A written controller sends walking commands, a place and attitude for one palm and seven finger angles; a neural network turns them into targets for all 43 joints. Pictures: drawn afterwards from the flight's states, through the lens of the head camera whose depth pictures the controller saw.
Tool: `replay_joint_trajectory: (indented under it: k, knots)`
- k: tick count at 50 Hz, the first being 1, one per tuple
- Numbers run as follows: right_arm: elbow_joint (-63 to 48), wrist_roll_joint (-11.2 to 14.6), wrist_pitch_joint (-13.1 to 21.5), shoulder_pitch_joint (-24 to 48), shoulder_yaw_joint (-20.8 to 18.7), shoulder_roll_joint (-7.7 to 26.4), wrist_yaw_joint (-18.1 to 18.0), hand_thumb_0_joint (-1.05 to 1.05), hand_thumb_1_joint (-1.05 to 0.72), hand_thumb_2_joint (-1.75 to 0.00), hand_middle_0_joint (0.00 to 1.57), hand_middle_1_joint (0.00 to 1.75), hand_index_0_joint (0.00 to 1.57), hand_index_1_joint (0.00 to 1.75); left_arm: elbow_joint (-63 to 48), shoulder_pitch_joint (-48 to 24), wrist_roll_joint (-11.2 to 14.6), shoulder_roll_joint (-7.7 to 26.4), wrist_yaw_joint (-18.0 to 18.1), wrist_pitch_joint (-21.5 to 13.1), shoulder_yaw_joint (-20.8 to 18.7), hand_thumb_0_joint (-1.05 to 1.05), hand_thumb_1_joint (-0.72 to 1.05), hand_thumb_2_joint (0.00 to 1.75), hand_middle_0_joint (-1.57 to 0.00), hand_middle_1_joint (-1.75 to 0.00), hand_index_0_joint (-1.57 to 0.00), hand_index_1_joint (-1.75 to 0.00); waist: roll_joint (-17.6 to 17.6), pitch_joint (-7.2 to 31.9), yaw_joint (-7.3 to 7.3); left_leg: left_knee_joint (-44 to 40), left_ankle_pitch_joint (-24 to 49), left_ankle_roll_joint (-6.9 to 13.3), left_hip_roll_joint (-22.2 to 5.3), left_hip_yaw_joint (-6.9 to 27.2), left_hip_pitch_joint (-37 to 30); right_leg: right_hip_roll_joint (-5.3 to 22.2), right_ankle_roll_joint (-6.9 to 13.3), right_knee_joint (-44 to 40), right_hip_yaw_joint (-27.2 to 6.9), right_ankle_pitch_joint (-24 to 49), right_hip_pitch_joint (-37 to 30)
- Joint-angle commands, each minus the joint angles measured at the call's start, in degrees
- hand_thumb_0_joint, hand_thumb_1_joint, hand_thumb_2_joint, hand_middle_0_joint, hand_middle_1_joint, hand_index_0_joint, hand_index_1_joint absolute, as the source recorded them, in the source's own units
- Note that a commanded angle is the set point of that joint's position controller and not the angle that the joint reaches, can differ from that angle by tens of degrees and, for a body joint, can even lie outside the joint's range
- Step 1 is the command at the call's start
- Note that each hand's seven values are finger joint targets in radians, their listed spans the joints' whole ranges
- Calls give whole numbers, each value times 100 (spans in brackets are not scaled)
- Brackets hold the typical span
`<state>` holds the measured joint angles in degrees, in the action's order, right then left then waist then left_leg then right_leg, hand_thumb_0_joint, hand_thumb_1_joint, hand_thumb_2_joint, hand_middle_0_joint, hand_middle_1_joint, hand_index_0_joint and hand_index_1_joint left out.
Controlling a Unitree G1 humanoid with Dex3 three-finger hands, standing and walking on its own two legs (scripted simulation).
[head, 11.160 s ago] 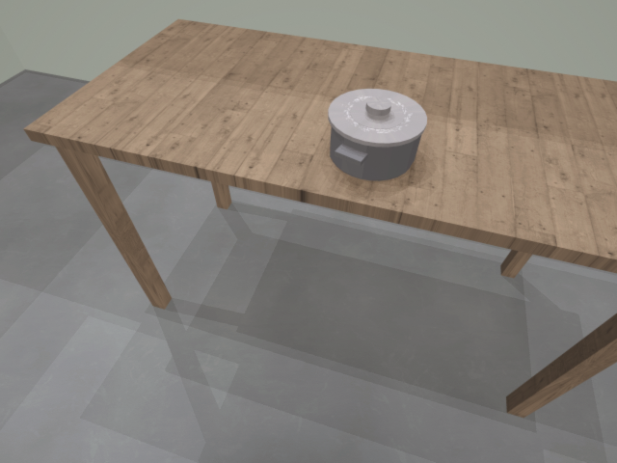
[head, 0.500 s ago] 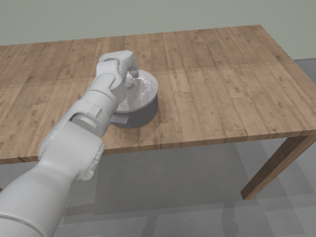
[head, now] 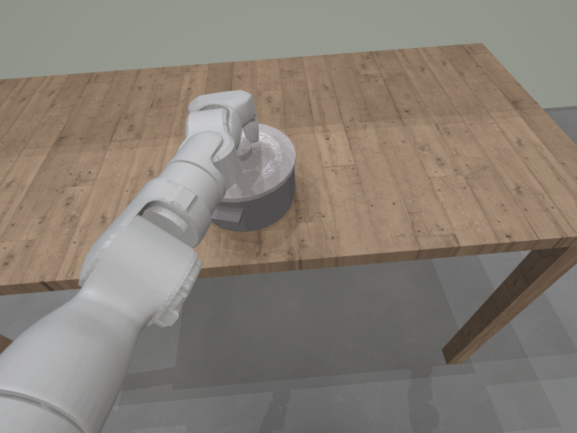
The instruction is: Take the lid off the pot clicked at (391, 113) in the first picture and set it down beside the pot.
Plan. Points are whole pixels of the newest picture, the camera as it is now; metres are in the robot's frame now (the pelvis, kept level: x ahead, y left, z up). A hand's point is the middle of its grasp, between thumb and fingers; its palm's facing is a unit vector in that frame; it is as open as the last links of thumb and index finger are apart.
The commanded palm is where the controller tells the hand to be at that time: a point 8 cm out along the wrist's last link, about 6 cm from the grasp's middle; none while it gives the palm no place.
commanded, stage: close the fingers and squeeze the knob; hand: left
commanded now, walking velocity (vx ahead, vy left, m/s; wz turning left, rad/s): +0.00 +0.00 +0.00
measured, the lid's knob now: (238, 149) +0.51 +0.05 +0.11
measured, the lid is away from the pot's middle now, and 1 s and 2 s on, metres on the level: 0.00 0.00 0.01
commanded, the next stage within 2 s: lift the lid straight up in 1.20 s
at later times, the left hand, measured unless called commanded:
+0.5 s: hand (236, 148) +0.48 +0.05 +0.14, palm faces -0.34 -0.07 -0.94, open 7.4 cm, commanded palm +0.49 +0.05 +0.20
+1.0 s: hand (234, 145) +0.49 +0.05 +0.15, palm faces -0.36 -0.07 -0.93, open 7.3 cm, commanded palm +0.49 +0.06 +0.20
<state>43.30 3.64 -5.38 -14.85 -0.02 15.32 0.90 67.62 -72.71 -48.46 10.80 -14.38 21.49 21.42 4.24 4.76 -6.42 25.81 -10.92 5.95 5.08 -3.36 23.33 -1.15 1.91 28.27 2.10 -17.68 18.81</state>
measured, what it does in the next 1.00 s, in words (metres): stands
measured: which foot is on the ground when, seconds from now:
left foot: down 0.00-1.00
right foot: down 0.00-1.00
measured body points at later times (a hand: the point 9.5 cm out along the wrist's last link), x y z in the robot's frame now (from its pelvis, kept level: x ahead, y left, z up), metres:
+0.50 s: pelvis +0.00 +0.00 +0.00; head +0.04 -0.03 +0.45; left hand +0.50 +0.05 +0.20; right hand +0.06 -0.27 -0.14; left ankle +0.02 +0.05 -0.74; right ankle -0.04 -0.10 -0.74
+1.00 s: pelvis +0.00 -0.01 +0.00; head +0.04 -0.03 +0.45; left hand +0.50 +0.05 +0.20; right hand +0.06 -0.27 -0.14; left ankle +0.02 +0.05 -0.74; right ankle -0.04 -0.10 -0.74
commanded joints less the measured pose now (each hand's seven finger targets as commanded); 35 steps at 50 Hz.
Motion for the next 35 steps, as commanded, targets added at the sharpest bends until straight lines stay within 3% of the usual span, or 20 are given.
replay_joint_trajectory:
  k: [1,2,3,6,7,10,12,13,15,17,19,21,22,28,29,30,32,33,35]
  knots:
    - [-522,-11,239,-44,-233,797,-30,0,-90,-90,20,30,20,30,-1149,-3367,-89,955,206,-43,-218,0,11,99,-60,-95,-60,-95,-753,2311,-150,106,1711,-95,-253,764,-2252,-74,53,-260,-134,2189,282]
    - [-589,-54,268,-71,-249,770,-43,0,-90,-90,20,30,20,30,-1333,-3375,-16,850,165,-161,-207,0,12,98,-60,-96,-60,-96,-698,2504,-128,147,1902,-81,-256,758,-2308,-49,61,-264,-137,2334,178]
    - [-534,-55,253,-66,-254,797,-36,0,-90,-90,20,30,20,30,-1180,-3258,-121,1130,157,-156,-383,0,14,98,-61,-97,-61,-97,-731,2493,-111,191,1935,-78,-267,765,-2310,-59,60,-238,-157,2406,156]
    - [-451,-9,173,-114,-241,802,-30,0,-90,-90,20,30,20,30,-920,-3243,-224,857,183,-5,-120,0,17,95,-63,-99,-63,-99,-834,2114,-176,105,1768,-119,-295,740,-2163,-95,55,-274,-93,2133,428]
    - [-515,-28,205,-142,-254,770,-36,0,-90,-90,20,30,20,30,-1079,-3283,-133,703,184,-77,-93,0,19,94,-63,-99,-63,-99,-832,2149,-166,108,1832,-102,-289,746,-2139,-83,69,-299,-89,2172,373]
    - [-472,-25,234,-119,-237,821,-44,0,-90,-90,20,30,20,30,-1065,-3356,-100,1122,226,-45,-375,0,23,91,-65,-101,-65,-101,-931,2276,-141,89,1666,-83,-268,712,-2143,-82,48,-282,-142,2263,180]
    - [-552,-36,291,-122,-259,749,-50,0,-90,-90,20,30,20,30,-1238,-3452,23,643,194,-133,-84,0,25,89,-67,-102,-67,-102,-822,2421,-177,134,1892,-70,-258,729,-2246,-65,52,-281,-134,2379,203]
    - [-477,-43,289,-144,-270,794,-43,0,-90,-90,20,30,20,30,-1031,-3259,-75,910,195,-99,-253,0,27,88,-68,-102,-68,-102,-918,2341,-146,175,1868,-57,-258,719,-2231,-83,43,-281,-143,2416,200]
    - [-471,-29,257,-136,-236,811,-31,0,-90,-90,20,30,20,30,-1057,-3255,-143,1106,211,-36,-343,0,30,86,-69,-103,-69,-103,-881,2366,-103,117,1847,-82,-256,707,-2171,-78,42,-263,-154,2417,109]
    - [-547,-31,273,-111,-261,768,-32,0,-90,-90,20,30,20,30,-1112,-3178,-78,794,167,-100,-152,0,33,83,-71,-103,-71,-103,-878,2317,-128,161,1936,-60,-251,692,-2119,-50,53,-293,-158,2507,106]
    - [-482,-10,233,-96,-250,803,-20,0,-90,-90,20,30,20,30,-1058,-3203,-127,766,150,-22,-68,0,36,80,-73,-104,-73,-104,-923,2100,-170,146,1716,-56,-234,661,-2067,-85,31,-301,-133,2422,230]
    - [-511,-11,232,-65,-232,804,-22,0,-90,-90,20,30,20,30,-1205,-3307,-149,1057,177,-37,-260,0,39,77,-74,-104,-74,-104,-845,2289,-110,147,1816,-64,-236,685,-2116,-70,42,-258,-164,2514,93]
    - [-579,-28,240,-58,-243,775,-32,0,-90,-90,20,30,20,30,-1234,-3206,-85,889,150,-97,-203,0,40,75,-75,-104,-75,-104,-770,2324,-111,181,1954,-44,-231,680,-2106,-43,60,-279,-180,2600,64]
    - [-472,16,140,-46,-210,836,-72,0,-90,-90,20,30,20,30,-788,-3103,-119,892,95,67,-129,0,51,63,-81,-103,-81,-103,-982,1903,-220,129,1414,-17,-215,597,-1785,-60,33,-317,-176,2396,172]
    - [-435,3,134,-88,-206,858,-93,0,-90,-90,20,30,20,30,-707,-3128,-154,1119,112,117,-300,0,52,61,-82,-103,-82,-103,-1024,1920,-204,93,1274,-18,-209,596,-1741,-62,20,-340,-178,2290,140]
    - [-448,18,135,-76,-189,847,-105,0,-90,-90,20,30,20,30,-759,-3248,-140,1048,95,132,-192,0,49,65,-80,-103,-80,-103,-975,1958,-236,91,1273,-13,-193,577,-1745,-55,17,-342,-205,2332,109]
    - [-544,-26,163,-94,-204,826,-126,0,-90,-90,20,30,20,30,-931,-3194,-110,1198,47,23,-380,0,46,71,-77,-102,-78,-102,-892,2216,-174,158,1511,9,-190,569,-1761,-8,35,-327,-236,2642,-113]
    - [-537,-42,160,-73,-196,845,-128,0,-90,-90,20,30,20,30,-934,-3117,-182,1456,27,4,-550,0,46,73,-76,-101,-77,-102,-926,2334,-130,204,1591,13,-175,576,-1779,-12,27,-290,-264,2821,-245]
    - [-557,-17,113,-53,-191,827,-123,0,-90,-90,20,30,20,30,-931,-3029,-226,1288,-21,20,-370,0,45,75,-76,-101,-77,-102,-858,2324,-152,206,1768,5,-181,546,-1816,-10,19,-271,-261,2945,-220]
